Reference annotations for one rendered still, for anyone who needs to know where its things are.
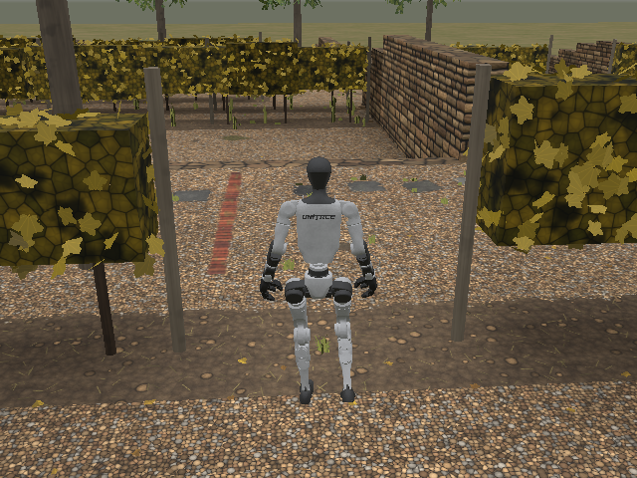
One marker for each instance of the left robot upper arm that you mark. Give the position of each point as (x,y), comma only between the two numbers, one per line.
(287,210)

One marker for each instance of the left robot thigh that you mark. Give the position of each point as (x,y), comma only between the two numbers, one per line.
(295,296)

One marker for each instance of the left robot forearm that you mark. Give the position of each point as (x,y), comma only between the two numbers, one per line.
(271,265)

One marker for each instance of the right robot upper arm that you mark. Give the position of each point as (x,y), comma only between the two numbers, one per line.
(349,210)

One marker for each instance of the robot left hand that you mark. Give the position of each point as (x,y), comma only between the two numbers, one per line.
(264,286)

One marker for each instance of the right robot forearm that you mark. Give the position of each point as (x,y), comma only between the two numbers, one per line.
(365,264)

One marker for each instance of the humanoid robot head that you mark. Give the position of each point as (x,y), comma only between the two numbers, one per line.
(319,170)

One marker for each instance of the robot right hand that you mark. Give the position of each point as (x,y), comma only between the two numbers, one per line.
(365,283)

